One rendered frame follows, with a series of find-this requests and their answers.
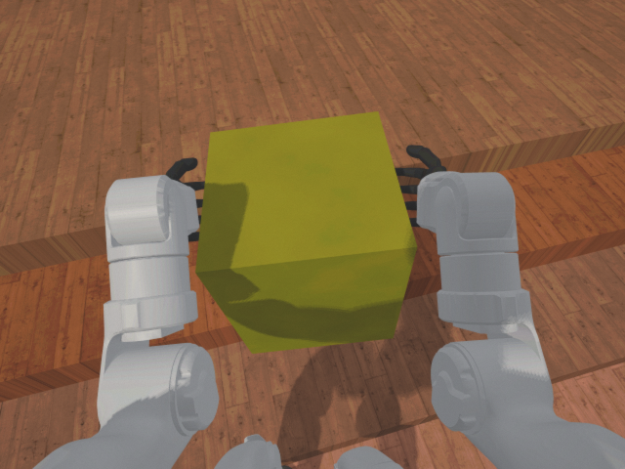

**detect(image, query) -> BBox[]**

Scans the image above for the right robot thigh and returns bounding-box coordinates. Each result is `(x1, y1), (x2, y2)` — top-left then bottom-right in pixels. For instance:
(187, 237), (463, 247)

(334, 447), (403, 469)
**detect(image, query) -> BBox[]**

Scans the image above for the right robot hand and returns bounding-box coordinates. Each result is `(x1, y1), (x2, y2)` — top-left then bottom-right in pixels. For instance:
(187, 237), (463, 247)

(395, 145), (446, 227)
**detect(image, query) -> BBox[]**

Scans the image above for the carton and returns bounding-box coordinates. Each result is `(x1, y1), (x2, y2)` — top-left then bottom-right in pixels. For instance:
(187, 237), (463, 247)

(195, 111), (417, 354)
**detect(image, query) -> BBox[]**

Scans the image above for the robot thigh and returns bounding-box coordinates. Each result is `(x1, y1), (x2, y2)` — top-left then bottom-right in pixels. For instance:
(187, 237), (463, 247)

(214, 440), (282, 469)
(334, 447), (403, 469)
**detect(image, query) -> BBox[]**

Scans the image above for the robot right upper arm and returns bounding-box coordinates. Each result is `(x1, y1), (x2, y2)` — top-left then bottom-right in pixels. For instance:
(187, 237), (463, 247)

(431, 338), (625, 469)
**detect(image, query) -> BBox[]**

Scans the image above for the left robot thigh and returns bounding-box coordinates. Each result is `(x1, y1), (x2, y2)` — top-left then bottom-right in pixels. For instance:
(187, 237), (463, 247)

(214, 440), (282, 469)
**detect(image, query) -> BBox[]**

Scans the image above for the robot left forearm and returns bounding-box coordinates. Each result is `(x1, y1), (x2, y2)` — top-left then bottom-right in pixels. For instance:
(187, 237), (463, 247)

(97, 175), (199, 424)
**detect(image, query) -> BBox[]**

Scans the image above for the left robot hand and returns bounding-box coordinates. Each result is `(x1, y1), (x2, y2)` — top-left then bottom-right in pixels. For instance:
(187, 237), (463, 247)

(166, 157), (205, 241)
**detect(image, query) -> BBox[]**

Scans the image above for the robot left upper arm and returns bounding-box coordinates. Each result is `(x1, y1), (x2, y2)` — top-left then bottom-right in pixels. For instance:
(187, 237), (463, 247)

(32, 343), (219, 469)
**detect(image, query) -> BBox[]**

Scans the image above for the robot right forearm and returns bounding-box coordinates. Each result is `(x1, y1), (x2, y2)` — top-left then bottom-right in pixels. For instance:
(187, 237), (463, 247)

(417, 171), (554, 403)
